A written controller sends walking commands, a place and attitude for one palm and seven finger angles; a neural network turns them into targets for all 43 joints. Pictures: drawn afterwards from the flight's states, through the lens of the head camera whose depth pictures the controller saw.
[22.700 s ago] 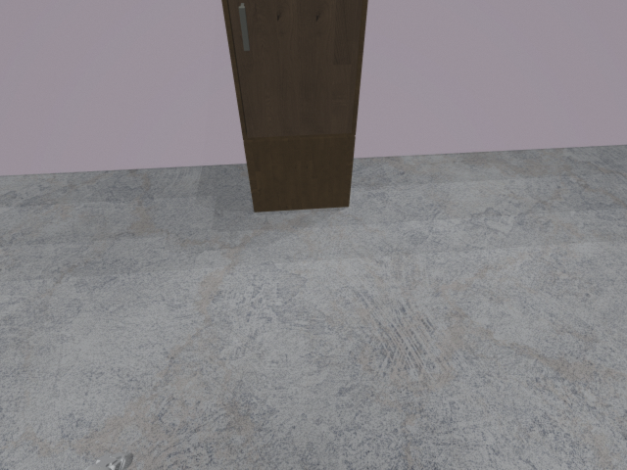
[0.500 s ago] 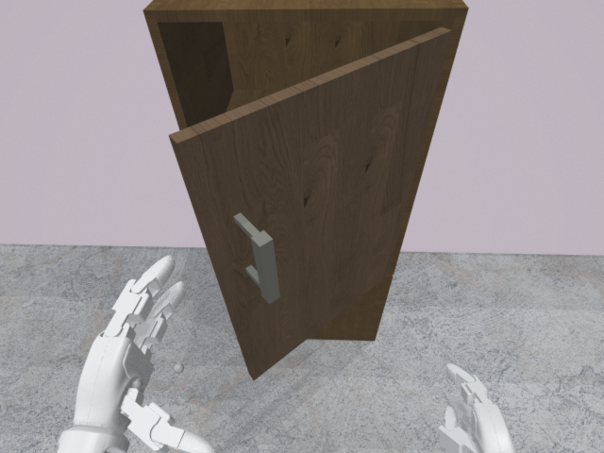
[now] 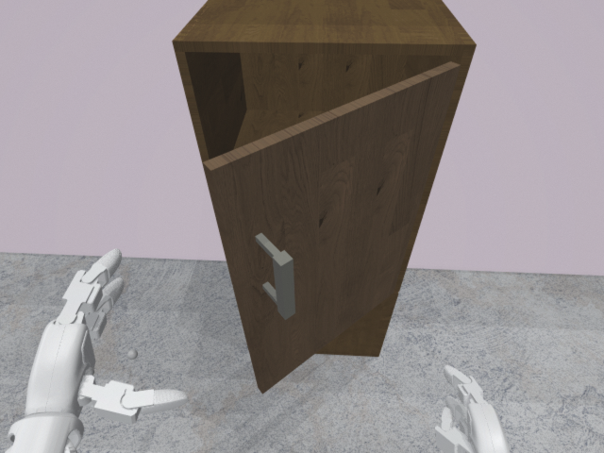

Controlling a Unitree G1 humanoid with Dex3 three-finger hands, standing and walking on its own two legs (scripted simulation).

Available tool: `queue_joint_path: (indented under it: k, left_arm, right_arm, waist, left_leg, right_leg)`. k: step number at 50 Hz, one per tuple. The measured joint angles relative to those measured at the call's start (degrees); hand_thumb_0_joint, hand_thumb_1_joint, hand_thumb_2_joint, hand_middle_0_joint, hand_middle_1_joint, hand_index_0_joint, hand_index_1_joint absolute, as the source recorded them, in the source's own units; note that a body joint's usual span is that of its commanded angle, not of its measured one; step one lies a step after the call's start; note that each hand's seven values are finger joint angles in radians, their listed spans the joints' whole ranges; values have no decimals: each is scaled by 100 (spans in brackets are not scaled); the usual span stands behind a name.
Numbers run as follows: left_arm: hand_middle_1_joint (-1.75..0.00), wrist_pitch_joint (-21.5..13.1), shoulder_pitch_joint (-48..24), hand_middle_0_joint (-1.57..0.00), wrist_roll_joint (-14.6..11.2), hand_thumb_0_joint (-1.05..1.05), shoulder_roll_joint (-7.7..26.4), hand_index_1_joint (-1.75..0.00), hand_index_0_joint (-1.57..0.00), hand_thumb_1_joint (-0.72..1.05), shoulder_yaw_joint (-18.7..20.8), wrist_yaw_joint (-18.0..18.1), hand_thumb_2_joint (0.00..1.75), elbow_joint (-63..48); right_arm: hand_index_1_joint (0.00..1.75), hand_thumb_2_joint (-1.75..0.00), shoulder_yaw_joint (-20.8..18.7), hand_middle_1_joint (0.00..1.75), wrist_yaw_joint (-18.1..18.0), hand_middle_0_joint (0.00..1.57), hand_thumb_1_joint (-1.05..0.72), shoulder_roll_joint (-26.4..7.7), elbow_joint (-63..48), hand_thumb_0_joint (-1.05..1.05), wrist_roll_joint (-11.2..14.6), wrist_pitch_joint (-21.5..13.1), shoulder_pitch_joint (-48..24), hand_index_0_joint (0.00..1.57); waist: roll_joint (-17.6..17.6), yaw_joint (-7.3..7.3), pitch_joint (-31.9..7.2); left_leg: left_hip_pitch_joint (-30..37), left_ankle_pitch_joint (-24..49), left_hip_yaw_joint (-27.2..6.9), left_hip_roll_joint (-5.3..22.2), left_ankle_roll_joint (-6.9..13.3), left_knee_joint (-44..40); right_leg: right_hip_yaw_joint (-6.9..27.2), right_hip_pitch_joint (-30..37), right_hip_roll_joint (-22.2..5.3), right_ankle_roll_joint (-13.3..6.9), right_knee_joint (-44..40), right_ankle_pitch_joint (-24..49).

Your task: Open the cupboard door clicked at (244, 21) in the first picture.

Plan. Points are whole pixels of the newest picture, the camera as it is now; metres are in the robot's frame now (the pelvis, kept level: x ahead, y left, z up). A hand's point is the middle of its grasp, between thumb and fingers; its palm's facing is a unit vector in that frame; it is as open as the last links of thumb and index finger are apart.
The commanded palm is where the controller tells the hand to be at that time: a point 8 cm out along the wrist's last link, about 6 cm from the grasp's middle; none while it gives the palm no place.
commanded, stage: draw the hand back to the body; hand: left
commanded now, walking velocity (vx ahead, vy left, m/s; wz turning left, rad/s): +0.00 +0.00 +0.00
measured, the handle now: (275, 277) +0.32 +0.08 +0.08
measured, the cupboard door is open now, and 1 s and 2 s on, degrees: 41 41 41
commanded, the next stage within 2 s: step back with the hand held close in 0.90 s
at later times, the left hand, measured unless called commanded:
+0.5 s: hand (78, 295) +0.22 +0.26 +0.17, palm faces +0.42 -0.82 -0.40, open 9.3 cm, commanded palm +0.17 +0.30 +0.19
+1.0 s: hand (83, 297) +0.22 +0.25 +0.17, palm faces +0.44 -0.81 -0.40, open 7.4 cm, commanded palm +0.17 +0.29 +0.19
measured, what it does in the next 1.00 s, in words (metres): stands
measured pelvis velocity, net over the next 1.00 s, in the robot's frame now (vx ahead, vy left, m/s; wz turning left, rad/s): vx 0.02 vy -0.01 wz -0.02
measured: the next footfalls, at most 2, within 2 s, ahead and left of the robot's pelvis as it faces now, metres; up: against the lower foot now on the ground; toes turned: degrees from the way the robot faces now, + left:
left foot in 1.88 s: -0.04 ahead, +0.13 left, +0.00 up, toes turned +3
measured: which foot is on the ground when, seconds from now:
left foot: down 0.00-1.00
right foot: down 0.00-1.00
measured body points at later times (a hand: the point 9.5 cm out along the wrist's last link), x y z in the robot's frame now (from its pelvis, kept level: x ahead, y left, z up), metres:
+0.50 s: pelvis +0.02 +0.01 +0.02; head +0.01 -0.01 +0.47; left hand +0.19 +0.30 +0.19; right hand +0.21 -0.21 -0.06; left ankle +0.01 +0.11 -0.72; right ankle -0.02 -0.12 -0.72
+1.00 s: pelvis +0.02 -0.01 +0.02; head +0.00 -0.03 +0.47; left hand +0.19 +0.29 +0.19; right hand +0.20 -0.24 -0.07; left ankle +0.01 +0.11 -0.72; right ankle -0.02 -0.12 -0.72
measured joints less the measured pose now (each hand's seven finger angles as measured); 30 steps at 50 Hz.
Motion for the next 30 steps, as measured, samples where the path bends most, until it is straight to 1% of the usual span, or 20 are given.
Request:
queue_joint_path:
  k: [4, 9, 17, 30]
  left_arm:
    - [-30, 16, -62, -17, 155, -1, 26, -30, -17, -16, 37, 226, 44, 99]
    - [-30, -54, -87, -17, 227, -1, 99, -30, -17, 1, 159, 333, 51, 31]
    - [-30, -104, -320, -19, 235, 0, 191, -30, -18, 28, 572, 353, 63, 176]
    - [-30, -134, -615, -20, 149, 0, 349, -30, -20, 72, 1173, 362, 82, 315]
  right_arm:
    - [30, -90, 7, 30, -6, 20, -90, -19, 139, 2, -56, 24, -56, 20]
    - [30, -90, 7, 30, 32, 20, -90, -7, 326, 2, -102, 34, -94, 21]
    - [30, -90, -43, 30, 106, 20, -90, 22, 453, 2, -122, 170, -207, 21]
    - [30, -90, -178, 30, 156, 20, -90, -35, 545, 2, -117, 325, -302, 21]
  waist:
    - [3, 33, 157]
    - [-18, 61, 215]
    - [-34, 90, 273]
    - [-9, 129, 311]
  left_leg:
    - [309, 153, 49, -53, 35, -375]
    - [653, 287, 119, -124, 68, -778]
    - [1041, 393, 190, -154, 75, -1178]
    - [1257, 472, 197, -108, 18, -1438]
  right_leg:
    - [39, 291, -37, 37, -363, 163]
    - [98, 586, -92, 79, -700, 283]
    - [162, 935, -105, 99, -1073, 401]
    - [170, 1143, -45, 53, -1339, 486]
